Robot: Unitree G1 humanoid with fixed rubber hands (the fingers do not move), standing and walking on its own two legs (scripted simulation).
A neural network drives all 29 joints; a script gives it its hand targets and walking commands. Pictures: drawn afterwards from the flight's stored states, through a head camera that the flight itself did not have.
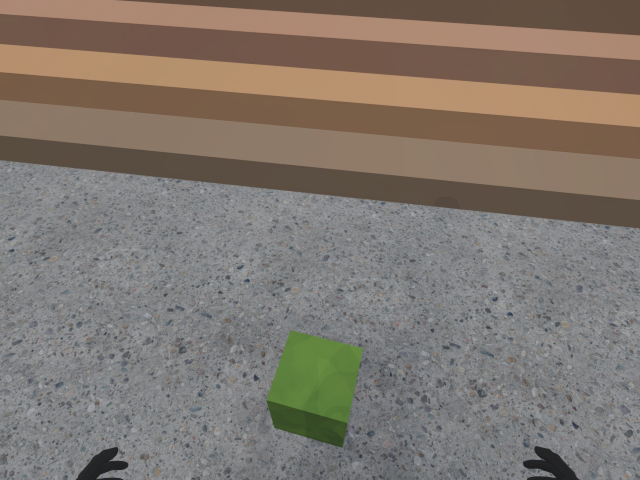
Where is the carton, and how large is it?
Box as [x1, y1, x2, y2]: [267, 330, 362, 447]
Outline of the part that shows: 291,330 267,397 267,403 274,427 341,447 362,348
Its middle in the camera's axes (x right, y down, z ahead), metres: -0.01 +0.44 +1.11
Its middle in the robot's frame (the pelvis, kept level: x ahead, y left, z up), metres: +0.45 +0.01 -0.66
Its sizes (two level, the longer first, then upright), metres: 0.210 0.200 0.250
